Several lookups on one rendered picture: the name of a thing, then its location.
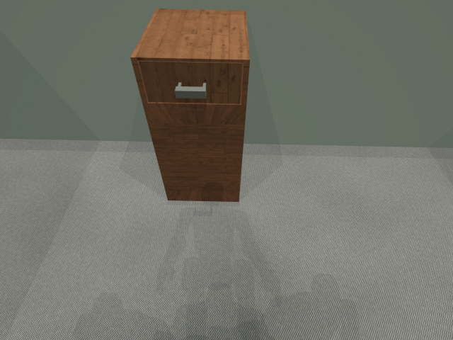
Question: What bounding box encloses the handle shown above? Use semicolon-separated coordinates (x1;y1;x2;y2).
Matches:
175;82;207;98

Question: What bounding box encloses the cabinet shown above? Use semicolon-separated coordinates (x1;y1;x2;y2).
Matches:
131;8;250;202

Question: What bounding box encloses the drawer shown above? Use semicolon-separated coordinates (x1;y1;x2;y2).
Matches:
139;60;242;104

